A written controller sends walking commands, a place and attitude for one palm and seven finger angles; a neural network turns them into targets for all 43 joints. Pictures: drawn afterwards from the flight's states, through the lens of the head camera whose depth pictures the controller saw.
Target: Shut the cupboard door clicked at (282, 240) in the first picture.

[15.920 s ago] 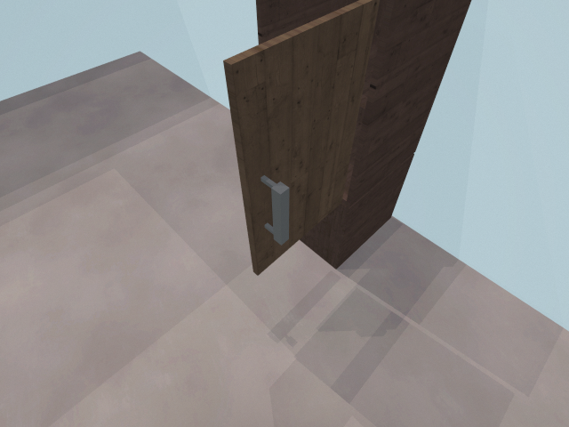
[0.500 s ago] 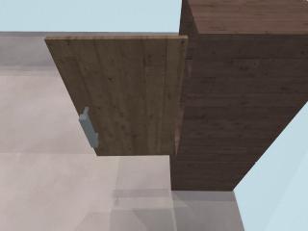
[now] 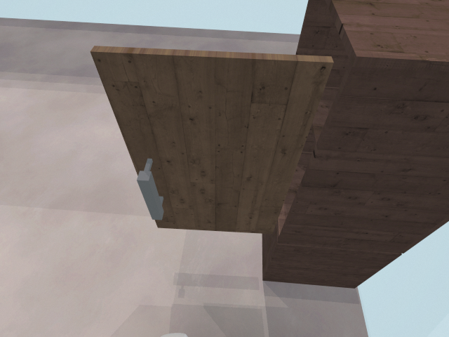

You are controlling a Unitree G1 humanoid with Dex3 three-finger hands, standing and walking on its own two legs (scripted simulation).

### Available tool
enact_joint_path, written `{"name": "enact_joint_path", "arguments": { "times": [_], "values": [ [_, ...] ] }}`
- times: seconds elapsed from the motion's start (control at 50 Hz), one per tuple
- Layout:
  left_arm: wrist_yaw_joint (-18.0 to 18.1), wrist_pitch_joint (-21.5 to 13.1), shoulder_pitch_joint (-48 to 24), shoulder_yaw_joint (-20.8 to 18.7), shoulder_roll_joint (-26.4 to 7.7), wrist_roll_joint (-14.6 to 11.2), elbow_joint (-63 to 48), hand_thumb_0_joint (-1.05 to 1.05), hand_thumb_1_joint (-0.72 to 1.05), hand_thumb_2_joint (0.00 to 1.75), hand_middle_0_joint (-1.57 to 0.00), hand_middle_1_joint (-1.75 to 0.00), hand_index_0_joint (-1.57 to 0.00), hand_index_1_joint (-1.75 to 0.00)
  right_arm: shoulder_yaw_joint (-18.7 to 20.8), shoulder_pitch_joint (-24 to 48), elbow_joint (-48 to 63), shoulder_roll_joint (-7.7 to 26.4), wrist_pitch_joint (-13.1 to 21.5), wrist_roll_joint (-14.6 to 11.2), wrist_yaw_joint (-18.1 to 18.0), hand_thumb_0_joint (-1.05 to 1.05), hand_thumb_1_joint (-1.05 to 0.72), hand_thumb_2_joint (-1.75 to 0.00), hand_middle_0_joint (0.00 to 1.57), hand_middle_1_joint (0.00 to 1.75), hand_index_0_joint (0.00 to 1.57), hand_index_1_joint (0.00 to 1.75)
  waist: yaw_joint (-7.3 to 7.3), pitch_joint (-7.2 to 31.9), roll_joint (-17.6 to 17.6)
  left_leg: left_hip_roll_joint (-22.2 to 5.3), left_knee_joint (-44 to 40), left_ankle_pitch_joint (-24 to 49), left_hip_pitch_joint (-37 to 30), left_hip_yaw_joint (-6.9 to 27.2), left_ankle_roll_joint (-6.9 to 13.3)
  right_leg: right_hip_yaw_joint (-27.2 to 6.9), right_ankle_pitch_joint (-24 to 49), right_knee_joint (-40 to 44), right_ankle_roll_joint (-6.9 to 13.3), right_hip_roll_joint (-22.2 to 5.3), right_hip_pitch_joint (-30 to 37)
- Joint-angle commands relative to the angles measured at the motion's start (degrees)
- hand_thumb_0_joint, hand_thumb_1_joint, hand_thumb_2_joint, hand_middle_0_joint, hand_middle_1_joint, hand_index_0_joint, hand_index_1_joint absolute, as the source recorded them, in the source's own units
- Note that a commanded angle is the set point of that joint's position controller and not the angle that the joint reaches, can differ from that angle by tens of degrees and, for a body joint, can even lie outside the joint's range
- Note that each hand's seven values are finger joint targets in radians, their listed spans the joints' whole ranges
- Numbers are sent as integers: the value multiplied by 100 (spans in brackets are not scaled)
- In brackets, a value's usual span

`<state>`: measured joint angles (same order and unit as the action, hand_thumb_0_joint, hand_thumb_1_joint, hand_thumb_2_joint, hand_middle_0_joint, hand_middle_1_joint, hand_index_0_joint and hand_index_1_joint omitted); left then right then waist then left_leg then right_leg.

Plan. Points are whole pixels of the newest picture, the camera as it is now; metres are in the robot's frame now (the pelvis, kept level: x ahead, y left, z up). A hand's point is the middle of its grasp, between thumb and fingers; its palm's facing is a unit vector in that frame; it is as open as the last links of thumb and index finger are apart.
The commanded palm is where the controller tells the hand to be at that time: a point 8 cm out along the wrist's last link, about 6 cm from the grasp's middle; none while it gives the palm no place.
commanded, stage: come to a stop and stand still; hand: left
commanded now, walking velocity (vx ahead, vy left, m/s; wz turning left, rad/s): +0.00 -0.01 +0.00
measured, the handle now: (153, 190) +0.43 +0.21 -0.07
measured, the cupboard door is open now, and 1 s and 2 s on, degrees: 92 92 92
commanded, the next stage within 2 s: look again from close up in 1.16 s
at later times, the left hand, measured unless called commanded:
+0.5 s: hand out of the picture +0.07 +0.20 -0.16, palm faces -0.01 -0.98 -0.20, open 7.4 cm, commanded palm none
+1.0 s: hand out of the picture -0.02 +0.24 -0.17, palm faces -0.02 -0.98 -0.19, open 7.4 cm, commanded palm none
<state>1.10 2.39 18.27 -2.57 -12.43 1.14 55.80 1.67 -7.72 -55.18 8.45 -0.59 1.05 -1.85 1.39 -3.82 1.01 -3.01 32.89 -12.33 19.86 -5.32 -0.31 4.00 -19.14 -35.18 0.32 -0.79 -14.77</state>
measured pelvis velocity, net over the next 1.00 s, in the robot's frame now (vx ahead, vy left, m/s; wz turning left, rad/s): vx -0.02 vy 0.06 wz -0.03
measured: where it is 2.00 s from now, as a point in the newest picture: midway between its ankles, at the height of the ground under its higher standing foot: outside the picture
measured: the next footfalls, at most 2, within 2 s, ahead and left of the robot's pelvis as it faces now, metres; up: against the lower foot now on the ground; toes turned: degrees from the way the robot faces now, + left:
none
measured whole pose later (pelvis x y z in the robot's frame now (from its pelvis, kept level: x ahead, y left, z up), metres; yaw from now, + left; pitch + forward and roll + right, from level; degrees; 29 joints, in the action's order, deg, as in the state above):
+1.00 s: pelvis -0.02 +0.06 +0.01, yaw -1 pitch -1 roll +0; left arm 2.5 0.6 17.8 0.9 -10.8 1.2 60.9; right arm 0.1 -11.8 -62.6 9.6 0.1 0.4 -0.6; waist 0.5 -2.8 1.8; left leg 3.3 26.1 -12.9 12.3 -4.4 4.8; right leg 1.0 -13.4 -26.1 -3.0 -3.8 -11.4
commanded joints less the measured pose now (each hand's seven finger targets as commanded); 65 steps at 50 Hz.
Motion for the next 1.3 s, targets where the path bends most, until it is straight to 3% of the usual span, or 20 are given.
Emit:
{"name": "enact_joint_path", "arguments": {
  "times": [0.0, 0.02, 0.04, 0.06, 0.08, 0.1, 0.12, 0.14, 0.16, 0.18, 0.2, 0.24, 0.32, 0.36, 0.44, 0.72, 0.88, 0.98, 1.28],
  "values": [
    [49, -142, 526, -117, -681, 87, -341, 0, 90, 90, -20, -30, -20, -30, 211, -334, 291, 508, -117, -61, -33, 0, -90, -90, 20, 30, 20, 30, -67, 483, 1447, 160, 676, -883, 317, 34, 8, -1556, 2815, 1604, 529, -1396, 309],
    [74, -183, 406, -93, -590, 89, -379, 0, 90, 90, -20, -30, -20, -30, 205, -189, 291, 486, -182, -48, -27, 0, -90, -90, 20, 30, 20, 30, -10, 466, 1387, 93, 1352, -1661, 222, 380, 29, -1580, 2920, 1726, 895, -1626, -21],
    [83, -192, 212, -64, -514, 97, -393, 0, 90, 90, -20, -30, -20, -30, 203, -186, 238, 439, -197, -50, -19, 0, -90, -90, 20, 30, 20, 30, -113, 427, 957, 136, 1784, -1634, 291, 494, 21, -1452, 2929, 1644, 1105, -1525, -14],
    [159, -267, 105, 101, -1253, 189, -595, 0, 90, 90, -20, -30, -20, -30, 221, -165, 692, 1183, -21, 5, -41, 0, -90, -90, 20, 30, 20, 30, -313, 243, 660, 225, 950, -1006, -42, 900, 198, -1599, 2706, 1023, 935, -983, 460],
    [167, -157, -154, -18, -874, 106, -757, 0, 90, 90, -20, -30, -20, -30, 287, -388, 614, 679, 15, -1, 16, 0, -90, -90, 20, 30, 20, 30, -402, 858, 594, 145, 447, -499, -409, 344, 83, -1228, 1046, 908, 721, -1072, -94],
    [166, -121, -229, 31, -729, 44, -906, 0, 90, 90, -20, -30, -20, -30, 212, -379, 676, 650, 6, 32, 37, 0, -90, -90, 20, 30, 20, 30, -318, 822, 395, 258, 218, -213, -750, 360, 89, -1053, 631, 864, 560, -806, -314],
    [156, -136, -198, 23, -656, 55, -988, 0, 90, 90, -20, -30, -20, -30, 234, -373, 717, 692, 20, 29, 33, 0, -90, -90, 20, 30, 20, 30, -316, 597, 161, 105, 47, -148, -751, 546, 158, -1004, 240, 971, 428, -690, -654],
    [154, -169, -129, 18, -588, 55, -1006, 0, 90, 90, -20, -30, -20, -30, 225, -399, 752, 773, 33, 42, 22, 0, -90, -90, 20, 30, 20, 30, -285, 367, 66, -62, -71, -60, -533, 775, 244, -999, 166, 1040, 351, -563, -726],
    [160, -217, -63, 41, -541, 54, -980, 0, 90, 90, -20, -30, -20, -30, 154, -460, 796, 770, 48, 66, 35, 0, -90, -90, 20, 30, 20, 30, -229, 151, 392, -145, -123, -85, -320, 764, 253, -1011, 111, 1163, 307, -518, -607],
    [163, -285, 66, 26, -513, 23, -894, 0, 90, 90, -20, -30, -20, -30, 145, -463, 729, 720, 75, 62, 27, 0, -90, -90, 20, 30, 20, 30, -169, 309, 483, -33, 61, 185, -235, 691, 254, -1124, 660, 1222, 304, -594, -312],
    [157, -285, 14, 0, -614, 27, -832, 0, 90, 90, -20, -30, -20, -30, 145, -472, 695, 669, 99, 29, 32, 0, -90, -90, 20, 30, 20, 30, -219, 470, 29, 15, 48, 461, -293, 654, 223, -1067, 1089, 1067, 357, -704, -98],
    [155, -289, 6, -2, -638, 5, -800, 0, 90, 90, -20, -30, -20, -30, 118, -469, 618, 640, 110, 23, 23, 0, -90, -90, 20, 30, 20, 30, -168, 510, -214, -32, -19, 626, -341, 652, 200, -958, 1427, 963, 346, -687, 61],
    [150, -290, -163, 41, -610, -10, -722, 0, 90, 90, -20, -30, -20, -30, 62, -508, 462, 690, 114, 37, 56, 0, -90, -90, 20, 30, 20, 30, -152, 224, -237, -97, -378, 358, -255, 787, 207, -816, 798, 1072, 279, -565, 11],
    [146, -292, -136, 88, -562, -3, -675, 0, 90, 90, -20, -30, -20, -30, 16, -526, 377, 694, 121, 37, 77, 0, -90, -90, 20, 30, 20, 30, -94, 202, -270, -153, -573, 308, -222, 836, 239, -758, 656, 1145, 238, -515, 138],
    [138, -294, -246, 103, -557, -25, -580, 0, 90, 90, -20, -30, -20, -30, 11, -572, 227, 751, 123, 36, 96, 0, -90, -90, 20, 30, 20, 30, -114, 221, -183, -139, -755, 82, -232, 921, 237, -732, 430, 1185, 196, -513, 120],
    [145, -299, -68, 206, -479, -21, -145, 0, 90, 90, -20, -30, -20, -30, -31, -628, -282, 864, 155, -26, 119, 0, -90, -90, 20, 30, 20, 30, -125, 330, -110, -252, -1221, 179, -607, 1008, 301, -585, 791, 1165, 50, -512, 253],
    [160, -281, 115, 251, -398, 1, 159, 0, 90, 90, -20, -30, -20, -30, -36, -581, -461, 874, 157, -56, 104, 0, -90, -90, 20, 30, 20, 30, -130, 104, -241, -287, -1493, 44, -673, 1058, 310, -548, 815, 1228, -9, -520, 225],
    [162, -273, 230, 263, -339, 15, 294, 0, 90, 90, -20, -30, -20, -30, -29, -581, -523, 884, 155, -64, 100, 0, -90, -90, 20, 30, 20, 30, -128, 47, -140, -299, -1677, -238, -677, 1117, 306, -515, 783, 1253, -38, -534, 236],
    [190, -264, 294, 255, -259, 8, 482, 0, 90, 90, -20, -30, -20, -30, -43, -664, -711, 813, 184, -75, 71, 0, -90, -90, 20, 30, 20, 30, -112, 44, -170, -271, -1699, 405, -915, 1103, 254, -474, 980, 1289, -80, -605, 350]
  ]
}}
